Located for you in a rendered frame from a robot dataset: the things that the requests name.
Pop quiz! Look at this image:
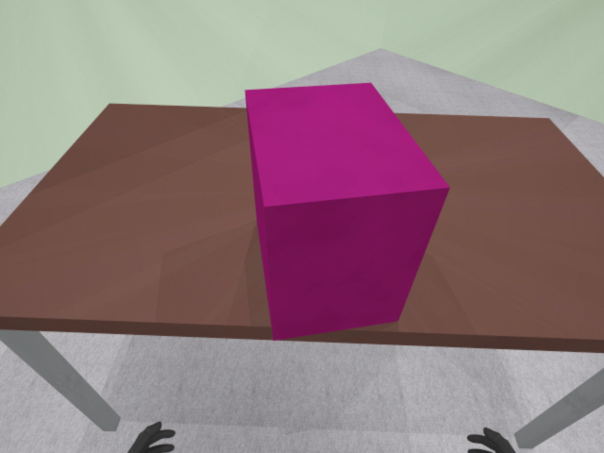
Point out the left robot hand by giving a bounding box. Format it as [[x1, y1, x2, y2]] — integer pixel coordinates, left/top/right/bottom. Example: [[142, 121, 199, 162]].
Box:
[[127, 422, 176, 453]]

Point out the right robot hand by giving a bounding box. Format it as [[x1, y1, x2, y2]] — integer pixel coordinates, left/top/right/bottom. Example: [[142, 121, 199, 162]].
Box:
[[467, 428, 516, 453]]

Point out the table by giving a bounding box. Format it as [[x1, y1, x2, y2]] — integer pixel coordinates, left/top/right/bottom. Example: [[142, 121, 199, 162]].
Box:
[[0, 104, 604, 449]]

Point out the carton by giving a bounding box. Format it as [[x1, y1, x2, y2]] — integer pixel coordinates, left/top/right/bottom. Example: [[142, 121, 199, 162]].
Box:
[[245, 83, 450, 341]]

